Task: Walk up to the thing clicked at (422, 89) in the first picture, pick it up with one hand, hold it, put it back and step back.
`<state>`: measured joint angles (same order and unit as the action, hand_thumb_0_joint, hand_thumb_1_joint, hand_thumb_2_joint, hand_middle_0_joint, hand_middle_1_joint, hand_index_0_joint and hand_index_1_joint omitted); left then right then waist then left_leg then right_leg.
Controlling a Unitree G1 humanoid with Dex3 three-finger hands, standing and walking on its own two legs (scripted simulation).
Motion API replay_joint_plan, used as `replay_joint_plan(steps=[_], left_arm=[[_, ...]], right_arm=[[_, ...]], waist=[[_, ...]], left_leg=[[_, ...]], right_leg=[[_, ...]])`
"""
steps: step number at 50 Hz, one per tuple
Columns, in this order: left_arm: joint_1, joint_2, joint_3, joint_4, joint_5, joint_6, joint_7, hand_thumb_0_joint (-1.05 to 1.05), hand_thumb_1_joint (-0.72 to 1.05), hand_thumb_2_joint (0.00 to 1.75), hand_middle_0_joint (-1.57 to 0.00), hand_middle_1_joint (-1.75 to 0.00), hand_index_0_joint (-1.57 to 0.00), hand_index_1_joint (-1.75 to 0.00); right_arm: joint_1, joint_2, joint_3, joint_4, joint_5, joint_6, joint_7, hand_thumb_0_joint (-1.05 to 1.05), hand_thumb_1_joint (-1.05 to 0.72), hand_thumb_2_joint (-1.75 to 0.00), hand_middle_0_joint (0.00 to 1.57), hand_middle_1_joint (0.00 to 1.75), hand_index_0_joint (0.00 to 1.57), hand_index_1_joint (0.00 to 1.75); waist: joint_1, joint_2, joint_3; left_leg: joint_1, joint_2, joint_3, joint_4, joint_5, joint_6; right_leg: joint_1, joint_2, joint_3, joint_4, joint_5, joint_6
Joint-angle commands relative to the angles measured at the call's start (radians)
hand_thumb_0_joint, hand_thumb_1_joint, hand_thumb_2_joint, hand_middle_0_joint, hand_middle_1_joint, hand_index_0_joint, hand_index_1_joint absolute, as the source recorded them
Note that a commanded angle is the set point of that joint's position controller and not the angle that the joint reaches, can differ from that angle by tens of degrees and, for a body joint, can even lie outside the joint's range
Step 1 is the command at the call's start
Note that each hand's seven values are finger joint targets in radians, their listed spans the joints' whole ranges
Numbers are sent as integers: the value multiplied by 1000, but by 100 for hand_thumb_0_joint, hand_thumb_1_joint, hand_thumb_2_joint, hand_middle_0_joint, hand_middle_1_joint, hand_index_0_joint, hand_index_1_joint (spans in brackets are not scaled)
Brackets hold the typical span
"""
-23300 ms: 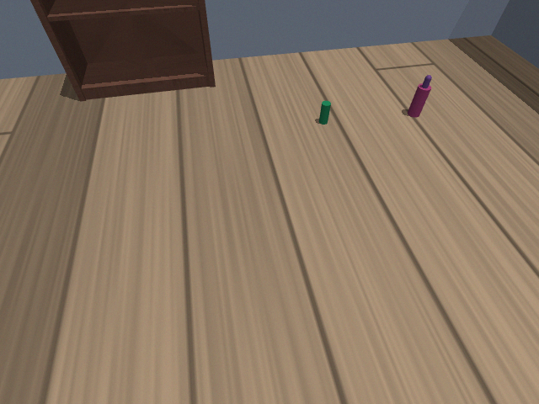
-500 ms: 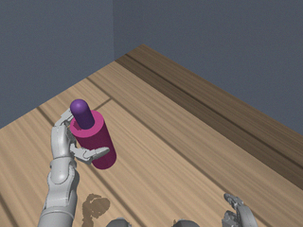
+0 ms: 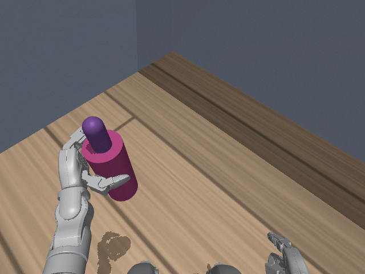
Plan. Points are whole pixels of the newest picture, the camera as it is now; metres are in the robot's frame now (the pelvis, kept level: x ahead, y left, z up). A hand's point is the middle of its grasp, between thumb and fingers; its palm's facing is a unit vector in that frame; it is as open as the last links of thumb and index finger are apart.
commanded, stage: hold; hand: left
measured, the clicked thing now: (110, 161) +0.33 +0.16 +0.06
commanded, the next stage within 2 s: crouch in 0.52 s
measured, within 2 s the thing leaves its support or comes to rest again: neither
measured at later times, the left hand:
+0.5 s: hand (104, 160) +0.33 +0.17 +0.05, palm faces +0.19 -0.98 +0.00, open 11.1 cm
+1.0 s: hand (106, 174) +0.33 +0.18 -0.02, palm faces +0.26 -0.97 +0.00, open 11.1 cm
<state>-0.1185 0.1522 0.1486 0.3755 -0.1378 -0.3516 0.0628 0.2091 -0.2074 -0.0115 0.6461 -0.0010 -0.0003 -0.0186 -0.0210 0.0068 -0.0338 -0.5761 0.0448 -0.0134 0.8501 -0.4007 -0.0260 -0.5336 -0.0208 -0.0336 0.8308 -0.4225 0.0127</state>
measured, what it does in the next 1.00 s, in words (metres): stands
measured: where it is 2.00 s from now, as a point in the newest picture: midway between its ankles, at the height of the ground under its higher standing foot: outside the picture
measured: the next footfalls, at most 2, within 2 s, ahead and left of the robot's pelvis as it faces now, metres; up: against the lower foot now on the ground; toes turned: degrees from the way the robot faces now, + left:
none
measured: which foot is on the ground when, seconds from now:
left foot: down 0.00-1.00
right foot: down 0.00-1.00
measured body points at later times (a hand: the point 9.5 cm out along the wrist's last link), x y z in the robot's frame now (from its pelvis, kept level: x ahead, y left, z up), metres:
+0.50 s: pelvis +0.00 +0.00 +0.00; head +0.04 +0.01 +0.45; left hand +0.32 +0.22 +0.06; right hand +0.13 -0.24 -0.11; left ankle +0.02 +0.13 -0.70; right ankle +0.00 -0.13 -0.70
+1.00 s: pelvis -0.02 +0.00 -0.03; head +0.07 +0.01 +0.41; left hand +0.31 +0.23 -0.02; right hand +0.12 -0.26 -0.14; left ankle +0.02 +0.13 -0.70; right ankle +0.00 -0.13 -0.70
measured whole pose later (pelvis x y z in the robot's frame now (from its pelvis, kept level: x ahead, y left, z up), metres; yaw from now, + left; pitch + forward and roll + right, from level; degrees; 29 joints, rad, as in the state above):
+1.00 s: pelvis -0.02 +0.00 -0.03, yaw +0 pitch +13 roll -1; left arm -0.22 0.16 0.23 0.61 -0.12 -0.50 0.06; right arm 0.19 -0.22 -0.03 0.65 -0.03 -0.03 0.01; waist -0.04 -0.02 -0.05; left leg -0.81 0.05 -0.02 1.02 -0.44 -0.03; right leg -0.77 -0.02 -0.03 1.01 -0.47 0.01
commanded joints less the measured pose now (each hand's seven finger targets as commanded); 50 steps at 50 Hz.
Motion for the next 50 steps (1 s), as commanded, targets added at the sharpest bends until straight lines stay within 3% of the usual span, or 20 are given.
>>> replay_joint_plan(steps=[1, 7, 9, 11, 14, 21, 22, 23, 27, 28, 31, 32, 33, 34, 36, 39, 41, 42, 46, 50], left_arm=[[-260, 111, 17, -249, -2, -62, -15, 0, -3, 116, -123, -135, -125, -136], [-245, 97, 22, -257, -16, -66, -3, 0, -6, 116, -122, -135, -124, -136], [-245, 95, 15, -257, -12, -65, -4, 0, -7, 116, -122, -135, -124, -136], [-242, 119, 42, -225, -4, -65, -2, 0, -6, 116, -123, -135, -124, -136], [-253, 93, 11, -237, 1, -62, -5, 0, -5, 115, -122, -135, -124, -135], [-246, 119, 42, -239, -3, -57, 2, 0, -5, 115, -122, -134, -123, -135], [-250, 86, 8, -253, -2, -55, 1, 0, -6, 115, -123, -135, -124, -136], [-281, 111, 32, -271, -3, -61, 5, 0, -6, 115, -122, -135, -124, -136], [-258, 106, 27, -234, -2, -62, 2, 0, -6, 115, -123, -135, -124, -136], [-278, 125, 47, -239, -4, -66, 2, 0, -5, 116, -122, -135, -124, -136], [-290, 109, 26, -246, -5, -65, -4, 0, -1, 122, -124, -139, -125, -140], [-289, 108, 15, -251, -2, -63, -6, 0, -9, 117, -120, -131, -121, -132], [-261, 87, 9, -222, -6, -58, -6, 0, -6, 117, -120, -132, -121, -133], [-256, 109, 40, -209, -8, -58, -5, 0, -6, 118, -120, -133, -121, -133], [-248, 74, 17, -173, -13, -59, -11, 0, -6, 118, -121, -134, -123, -134], [-220, 86, 50, -100, -9, -70, -5, 0, -8, 118, -122, -135, -124, -135], [-249, 106, 78, -85, -3, -96, -2, 0, -7, 118, -122, -135, -124, -135], [-259, 89, 59, -65, 3, -109, -4, 0, -6, 119, -122, -136, -125, -136], [-336, 138, 124, 2, 8, -199, -2, 0, -5, 121, -121, -138, -124, -137], [-413, 147, 134, 140, 14, -304, -19, 0, -4, 121, -123, -138, -126, -138]], right_arm=[[-17, -140, -55, -128, 2, -41, -8, 0, -91, -90, 20, 30, 20, 30], [-12, -135, -51, -124, 2, -44, -8, 0, -91, -90, 20, 30, 20, 30], [-28, -130, -46, -130, 5, -42, -8, 0, -91, -90, 20, 30, 20, 30], [-23, -135, -50, -123, 5, -41, -10, 0, -91, -90, 20, 30, 20, 30], [-30, -133, -48, -135, 4, -42, -8, 0, -90, -90, 20, 30, 20, 30], [-20, -139, -55, -133, 3, -38, -5, 0, -91, -90, 20, 30, 20, 30], [-28, -133, -49, -139, 3, -40, -6, 0, -91, -90, 20, 30, 20, 30], [-26, -134, -50, -136, 2, -41, -6, 0, -91, -90, 20, 30, 20, 30], [-26, -134, -51, -131, 3, -43, -7, 0, -91, -90, 20, 30, 20, 30], [-26, -130, -48, -131, 2, -42, -8, 0, -91, -90, 20, 30, 20, 30], [-22, -135, -50, -129, 1, -44, -12, 0, -89, -91, 20, 30, 20, 30], [-23, -133, -48, -131, 2, -45, -12, 0, -90, -91, 20, 30, 20, 30], [-26, -132, -47, -132, 3, -45, -12, 0, -91, -91, 20, 30, 20, 30], [-16, -139, -52, -121, 2, -45, -11, 0, -91, -91, 20, 30, 20, 30], [-27, -135, -51, -124, 4, -47, -6, 0, -91, -91, 20, 30, 20, 30], [-27, -135, -54, -116, 2, -47, 0, 0, -90, -91, 20, 30, 20, 30], [-17, -140, -62, -105, -5, -47, 3, 0, -90, -91, 20, 30, 20, 30], [-16, -134, -59, -103, -7, -49, 7, 0, -90, -90, 20, 30, 20, 30], [2, -139, -66, -80, -22, -58, 19, 0, -90, -90, 20, 30, 20, 30], [2, -147, -72, -64, -39, -75, 29, 0, -91, -91, 20, 30, 20, 30]], waist=[[-5, 15, -308], [-9, -4, -323], [-6, -1, -265], [0, -10, -259], [-4, 13, -248], [7, 7, -310], [-1, 12, -278], [1, 22, -289], [-6, -15, -272], [-4, -4, -281], [-12, -1, -289], [-8, 11, -289], [-11, -17, -279], [-6, -13, -268], [-11, -25, -230], [-6, -32, -213], [-13, -17, -222], [-18, -21, -221], [-23, -7, -299], [-49, -17, -363]], left_leg=[[173, -33, 13, -100, 263, 27], [186, -29, 8, -96, 286, 29], [147, -31, 11, -101, 252, 28], [143, -29, 9, -105, 239, 28], [155, -28, 9, -116, 221, 23], [167, -29, 9, -105, 255, 26], [167, -30, 11, -111, 238, 24], [167, -28, 8, -110, 233, 23], [138, -26, 5, -111, 207, 27], [133, -30, 11, -103, 212, 28], [157, -30, 12, -104, 212, 28], [159, -32, 16, -105, 219, 27], [152, -31, 13, -105, 219, 29], [140, -30, 10, -101, 225, 29], [116, -28, 8, -101, 207, 28], [70, -30, 11, -78, 187, 31], [53, -28, 6, -61, 184, 31], [30, -30, 6, -47, 162, 30], [-32, -29, 4, 50, 184, 36], [-205, -35, -1, 215, 126, 42]], right_leg=[[120, 27, -3, -114, 325, -13], [133, 31, -10, -111, 340, -10], [110, 29, -8, -115, 315, -12], [108, 29, -9, -113, 299, -13], [95, 31, -10, -115, 276, -18], [128, 30, -10, -115, 305, -15], [112, 30, -9, -115, 292, -16], [111, 32, -10, -113, 281, -18], [106, 33, -11, -114, 266, -16], [111, 29, -4, -117, 276, -13], [102, 29, -2, -120, 278, -11], [108, 27, 0, -124, 286, -12], [115, 27, -4, -122, 286, -11], [106, 28, -5, -119, 290, -11], [78, 30, -10, -112, 269, -15], [37, 26, -5, -99, 253, -15], [4, 26, -6, -73, 247, -17], [-11, 23, -4, -58, 230, -18], [-97, 20, 6, 32, 248, -19], [-263, 18, 16, 171, 199, -18]])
